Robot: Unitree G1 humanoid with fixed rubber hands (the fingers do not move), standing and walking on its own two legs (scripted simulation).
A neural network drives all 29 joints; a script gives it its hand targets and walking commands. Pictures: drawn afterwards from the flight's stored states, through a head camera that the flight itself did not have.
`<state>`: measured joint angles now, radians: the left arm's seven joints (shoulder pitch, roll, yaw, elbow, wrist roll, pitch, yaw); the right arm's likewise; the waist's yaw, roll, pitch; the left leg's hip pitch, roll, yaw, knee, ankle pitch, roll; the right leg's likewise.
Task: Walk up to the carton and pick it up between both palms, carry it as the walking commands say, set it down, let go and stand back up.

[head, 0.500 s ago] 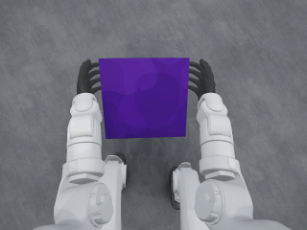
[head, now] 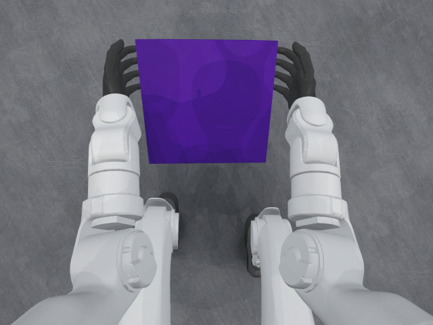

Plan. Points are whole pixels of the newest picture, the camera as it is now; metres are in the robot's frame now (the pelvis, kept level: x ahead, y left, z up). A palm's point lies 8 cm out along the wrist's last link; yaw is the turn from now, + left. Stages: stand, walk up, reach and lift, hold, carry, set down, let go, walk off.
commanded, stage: set down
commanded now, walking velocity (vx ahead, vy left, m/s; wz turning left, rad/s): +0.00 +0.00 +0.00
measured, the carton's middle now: (206, 93) +0.51 +0.04 -0.22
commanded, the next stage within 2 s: none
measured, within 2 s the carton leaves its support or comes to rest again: neither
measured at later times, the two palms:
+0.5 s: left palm (131, 89) +0.49 +0.19 -0.19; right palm (285, 90) +0.51 -0.11 -0.18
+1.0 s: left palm (143, 84) +0.53 +0.19 -0.29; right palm (272, 91) +0.55 -0.11 -0.29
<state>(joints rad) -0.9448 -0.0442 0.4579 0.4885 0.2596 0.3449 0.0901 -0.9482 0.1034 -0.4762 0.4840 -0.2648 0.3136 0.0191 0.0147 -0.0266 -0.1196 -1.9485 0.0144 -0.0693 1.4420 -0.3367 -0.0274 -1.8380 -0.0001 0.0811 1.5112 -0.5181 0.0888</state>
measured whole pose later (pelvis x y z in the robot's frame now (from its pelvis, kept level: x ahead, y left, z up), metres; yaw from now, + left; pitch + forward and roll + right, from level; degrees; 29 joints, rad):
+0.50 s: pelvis -0.01 +0.00 -0.05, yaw +0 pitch +48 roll -4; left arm -1.16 0.06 0.41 0.60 0.18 0.33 0.12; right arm -1.16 0.00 -0.48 0.55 -0.21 0.29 0.01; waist 0.02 -0.02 0.04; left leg -2.11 -0.01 -0.09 1.64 -0.37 -0.03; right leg -1.99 0.00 0.08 1.72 -0.57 0.09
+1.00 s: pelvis -0.03 -0.01 -0.10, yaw +0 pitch +39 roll -3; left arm -1.57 0.25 0.31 0.69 0.03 0.30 0.13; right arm -1.50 -0.16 -0.43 0.59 -0.08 0.25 -0.05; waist 0.06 0.00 0.54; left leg -2.12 -0.01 -0.11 1.84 -0.40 -0.06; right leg -1.99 0.03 0.08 1.93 -0.62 0.10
